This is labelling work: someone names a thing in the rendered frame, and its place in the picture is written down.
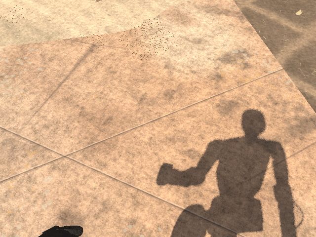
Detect robot left hand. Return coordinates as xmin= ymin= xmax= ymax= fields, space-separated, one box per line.
xmin=39 ymin=225 xmax=83 ymax=237

